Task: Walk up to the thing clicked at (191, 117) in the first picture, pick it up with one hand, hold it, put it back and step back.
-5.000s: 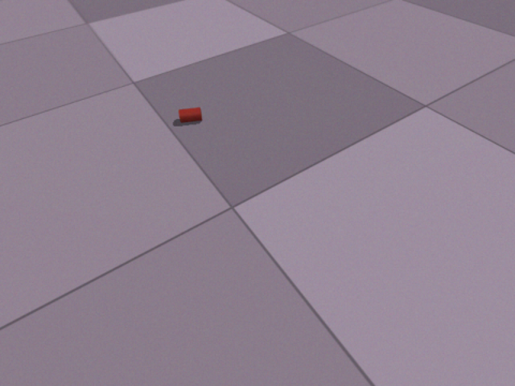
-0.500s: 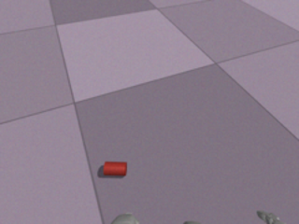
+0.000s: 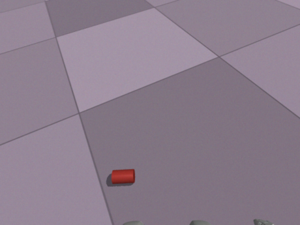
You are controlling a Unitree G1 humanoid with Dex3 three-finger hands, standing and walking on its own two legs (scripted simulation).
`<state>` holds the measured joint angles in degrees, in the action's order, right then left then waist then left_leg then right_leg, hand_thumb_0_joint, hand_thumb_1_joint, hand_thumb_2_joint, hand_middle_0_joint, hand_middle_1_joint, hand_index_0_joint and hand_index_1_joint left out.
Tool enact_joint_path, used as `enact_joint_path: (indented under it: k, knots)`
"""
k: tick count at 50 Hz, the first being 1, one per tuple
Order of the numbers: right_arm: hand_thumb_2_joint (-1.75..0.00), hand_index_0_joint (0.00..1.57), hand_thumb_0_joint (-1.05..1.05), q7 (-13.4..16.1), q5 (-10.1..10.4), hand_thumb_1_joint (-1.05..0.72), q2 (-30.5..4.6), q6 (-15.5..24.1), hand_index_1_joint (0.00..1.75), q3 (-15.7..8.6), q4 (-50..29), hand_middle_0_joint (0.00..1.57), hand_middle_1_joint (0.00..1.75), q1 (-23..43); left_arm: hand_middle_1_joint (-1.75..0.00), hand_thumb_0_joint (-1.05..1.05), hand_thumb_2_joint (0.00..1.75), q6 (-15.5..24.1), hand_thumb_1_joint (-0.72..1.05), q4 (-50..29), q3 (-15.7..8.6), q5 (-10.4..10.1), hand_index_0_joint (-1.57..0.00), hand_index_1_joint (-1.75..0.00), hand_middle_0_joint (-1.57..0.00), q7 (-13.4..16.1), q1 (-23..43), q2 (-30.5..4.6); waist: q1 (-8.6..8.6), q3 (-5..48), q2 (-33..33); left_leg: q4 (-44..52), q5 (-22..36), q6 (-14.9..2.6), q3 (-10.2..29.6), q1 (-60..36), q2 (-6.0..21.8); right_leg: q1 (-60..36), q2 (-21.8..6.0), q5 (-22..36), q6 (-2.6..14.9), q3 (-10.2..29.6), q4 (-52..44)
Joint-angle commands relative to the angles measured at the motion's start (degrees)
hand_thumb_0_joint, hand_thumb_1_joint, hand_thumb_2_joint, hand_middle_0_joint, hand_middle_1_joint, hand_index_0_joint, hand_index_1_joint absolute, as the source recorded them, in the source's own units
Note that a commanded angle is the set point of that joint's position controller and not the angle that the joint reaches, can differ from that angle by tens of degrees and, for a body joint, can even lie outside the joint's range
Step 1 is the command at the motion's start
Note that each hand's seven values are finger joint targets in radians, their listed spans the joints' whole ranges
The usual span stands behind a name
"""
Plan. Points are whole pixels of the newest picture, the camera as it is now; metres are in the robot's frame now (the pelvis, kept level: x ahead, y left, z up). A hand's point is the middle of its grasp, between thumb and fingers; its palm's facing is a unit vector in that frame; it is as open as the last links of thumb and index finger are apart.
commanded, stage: walk up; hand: left
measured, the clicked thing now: (123, 176) +0.48 +0.27 -0.72
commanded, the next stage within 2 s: stand in 1.42 s
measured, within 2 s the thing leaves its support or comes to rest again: neither
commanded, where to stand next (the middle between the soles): +0.09 +0.01 m, yaw +1 degrees
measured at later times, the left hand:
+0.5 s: hand out of the picture +0.11 +0.25 -0.14, palm faces -0.04 -0.95 -0.32, open 7.4 cm
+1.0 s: hand out of the picture +0.12 +0.25 -0.14, palm faces -0.02 -0.94 -0.33, open 7.4 cm
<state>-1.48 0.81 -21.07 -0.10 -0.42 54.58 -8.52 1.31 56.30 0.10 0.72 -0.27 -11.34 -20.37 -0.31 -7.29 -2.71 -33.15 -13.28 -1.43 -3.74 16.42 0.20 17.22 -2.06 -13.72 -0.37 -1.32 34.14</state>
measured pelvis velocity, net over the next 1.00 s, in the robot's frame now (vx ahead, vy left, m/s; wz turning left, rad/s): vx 0.04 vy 0.00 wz -0.01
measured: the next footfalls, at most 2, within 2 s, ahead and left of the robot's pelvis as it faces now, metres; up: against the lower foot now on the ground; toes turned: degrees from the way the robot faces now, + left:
none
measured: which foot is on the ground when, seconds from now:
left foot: down 0.00-1.00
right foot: down 0.00-1.00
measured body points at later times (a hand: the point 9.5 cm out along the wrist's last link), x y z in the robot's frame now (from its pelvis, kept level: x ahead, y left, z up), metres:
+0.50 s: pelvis +0.03 +0.01 +0.02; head +0.04 +0.01 +0.47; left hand +0.11 +0.30 -0.12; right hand +0.10 -0.31 -0.11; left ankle +0.05 +0.11 -0.73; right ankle +0.05 -0.13 -0.73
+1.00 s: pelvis +0.04 +0.00 +0.02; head +0.05 +0.00 +0.47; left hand +0.12 +0.30 -0.11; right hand +0.13 -0.30 -0.11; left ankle +0.05 +0.11 -0.73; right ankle +0.05 -0.13 -0.73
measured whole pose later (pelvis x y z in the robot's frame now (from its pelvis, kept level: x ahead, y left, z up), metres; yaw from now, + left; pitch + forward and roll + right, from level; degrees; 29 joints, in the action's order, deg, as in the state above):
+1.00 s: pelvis +0.04 +0.00 +0.02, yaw +0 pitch -2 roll +0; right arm -1.0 -0.2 -19.9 0.6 -0.4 67.1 -3.2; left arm 0.8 67.3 0.1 0.5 -0.4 -5.0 -19.4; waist -0.2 -2.7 -0.1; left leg -17.1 -8.9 -1.1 -3.9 5.9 0.0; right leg 6.3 -1.5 -8.2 -1.0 -1.3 16.9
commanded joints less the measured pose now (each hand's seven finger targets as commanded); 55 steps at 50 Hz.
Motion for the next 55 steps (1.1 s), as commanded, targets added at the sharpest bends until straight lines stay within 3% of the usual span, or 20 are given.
enact_joint_path:
  k: [1, 3, 4, 8, 10, 12, 16, 21, 29, 55]
  knots:
    - [-0.9, 0.2, 0.0, 1.1, -0.6, -0.9, -12.1, 1.7, 0.3, -3.1, -0.6, 0.2, 0.3, 0.3, -0.3, 0.0, 0.9, 1.4, 0.9, -2.7, -3.0, -0.6, -0.2, -0.3, -0.2, 0.7, 3.5, -13.9, 0.35, 11.8, 10.1, 8.4, -1.5, -1.61, 8.3, -8.4, 5.8, -1.6, -7.1, -1.7, 3.02, 9.8, -12.8]
    - [-0.9, 0.2, 0.0, 0.8, -0.8, -0.9, -12.3, 1.6, 0.3, -2.9, 0.9, 0.2, 0.3, 2.0, -0.3, 0.0, 0.9, 1.0, 0.9, -1.8, -2.8, -0.5, -0.2, -0.3, -0.2, 0.6, 4.7, -13.2, -0.06, 7.7, 8.4, 10.9, -8.2, -1.34, 8.6, -5.3, 5.7, -0.2, -6.7, -12.4, 2.75, 10.1, -16.5]
    - [-0.9, 0.2, 0.0, 0.7, -1.0, -0.9, -12.1, 1.5, 0.3, -2.7, 1.8, 0.2, 0.3, 2.5, -0.3, 0.0, 0.9, 0.9, 0.9, -1.2, -2.7, -0.5, -0.2, -0.3, -0.2, 0.6, 5.4, -13.2, -0.01, 6.0, 7.3, 12.4, -9.1, -1.08, 8.9, -4.5, 5.8, 0.5, -6.5, -13.3, 2.76, 10.1, -16.8]
    - [-0.9, 0.2, 0.0, 0.7, -1.5, -0.9, -11.8, 2.3, 0.3, -2.1, 4.3, 0.2, 0.3, 3.4, -0.3, 0.0, 0.9, 1.0, 0.9, 1.1, -2.6, -0.8, -0.2, -0.3, -0.2, 0.4, 5.5, -12.4, -0.69, 4.2, 1.8, 17.6, -9.5, -0.85, 11.1, -0.5, 7.6, -4.4, -4.5, -4.8, 2.84, 7.5, -14.9]
    - [-0.9, 0.2, 0.0, 0.7, -1.4, -0.9, -11.5, 2.8, 0.3, -1.8, 5.1, 0.2, 0.3, 4.1, -0.3, 0.0, 0.9, 1.1, 0.9, 2.1, -2.5, -0.8, -0.2, -0.3, -0.2, 0.4, 5.6, -11.8, -1.01, 6.3, 0.5, 18.8, -5.4, -0.88, 11.2, -1.0, 8.4, -8.5, -4.3, 1.2, 2.76, 6.5, -14.2]
    - [-0.9, 0.2, 0.0, 0.9, -1.4, -0.9, -11.5, 3.0, 0.3, -1.7, 5.8, 0.2, 0.3, 4.8, -0.3, 0.0, 0.9, 1.1, 0.9, 3.0, -2.4, -0.9, -0.2, -0.3, -0.2, 0.3, 5.9, -11.7, -1.05, 7.6, -0.2, 18.5, -0.8, -0.75, 10.1, -2.9, 8.3, -9.3, -4.4, 4.0, 2.52, 6.4, -14.8]
    - [-0.9, 0.2, 0.0, 1.2, -1.4, -0.9, -11.9, 3.0, 0.3, -1.9, 7.0, 0.2, 0.3, 5.3, -0.3, 0.0, 0.9, 0.8, 0.9, 4.4, -2.1, -0.9, -0.2, -0.3, -0.2, 0.3, 7.3, -11.7, -0.56, 8.7, -0.8, 18.4, 3.1, -0.51, 8.9, -5.7, 8.4, -10.0, -4.6, 6.8, 1.96, 6.0, -15.9]
    - [-0.9, 0.2, 0.0, 1.4, -1.3, -0.9, -12.0, 2.6, 0.3, -2.2, 8.0, 0.2, 0.3, 5.7, -0.3, 0.0, 0.9, 0.8, 0.9, 5.7, -1.8, -0.7, -0.2, -0.3, -0.2, 0.3, 8.6, -11.6, 0.18, 8.8, 0.6, 18.4, 2.9, -0.53, 8.4, -7.1, 8.3, -9.9, -4.9, 6.7, 1.63, 6.0, -17.5]
    - [-0.9, 0.2, 0.0, 1.5, -1.0, -0.9, -11.8, 2.2, 0.3, -2.4, 8.9, 0.2, 0.3, 6.6, -0.3, 0.0, 0.9, 0.9, 0.9, 7.4, -1.7, -0.7, -0.2, -0.3, -0.2, 0.5, 9.0, -11.4, 0.58, 10.0, 2.9, 17.4, 9.0, -0.24, 7.4, -12.3, 8.1, -9.0, -5.6, 11.0, 1.11, 6.1, -18.7]
    - [-0.9, 0.2, 0.0, 1.5, -1.2, -0.9, -10.6, 1.9, 0.3, -2.4, 9.3, 0.2, 0.3, 7.1, -0.3, 0.0, 0.9, 0.7, 0.9, 7.2, -2.2, -0.2, -0.2, -0.3, -0.2, 0.9, 9.1, -11.1, 0.49, 9.8, 2.1, 19.2, 9.4, 0.31, 7.0, -12.2, 7.8, -11.5, -5.6, 11.5, 0.86, 5.7, -19.3]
